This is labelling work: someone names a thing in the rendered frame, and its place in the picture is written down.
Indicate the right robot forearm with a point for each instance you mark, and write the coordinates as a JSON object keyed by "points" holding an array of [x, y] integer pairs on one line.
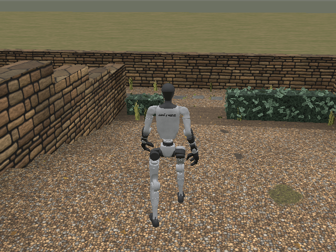
{"points": [[192, 143]]}

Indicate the robot left upper arm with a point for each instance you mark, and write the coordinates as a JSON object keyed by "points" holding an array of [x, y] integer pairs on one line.
{"points": [[148, 119]]}

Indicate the right robot hand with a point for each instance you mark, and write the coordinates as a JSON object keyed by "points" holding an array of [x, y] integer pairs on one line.
{"points": [[195, 158]]}

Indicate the humanoid robot torso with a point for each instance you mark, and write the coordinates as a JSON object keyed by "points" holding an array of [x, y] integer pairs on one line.
{"points": [[167, 123]]}

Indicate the robot left thigh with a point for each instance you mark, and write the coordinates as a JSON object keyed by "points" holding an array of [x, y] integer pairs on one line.
{"points": [[154, 160]]}

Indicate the robot right upper arm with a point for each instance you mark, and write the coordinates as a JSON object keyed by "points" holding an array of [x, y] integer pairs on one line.
{"points": [[186, 120]]}

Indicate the left robot hand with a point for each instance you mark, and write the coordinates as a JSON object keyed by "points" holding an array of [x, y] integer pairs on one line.
{"points": [[147, 143]]}

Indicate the left robot forearm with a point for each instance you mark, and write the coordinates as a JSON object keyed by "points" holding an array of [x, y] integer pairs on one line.
{"points": [[144, 137]]}

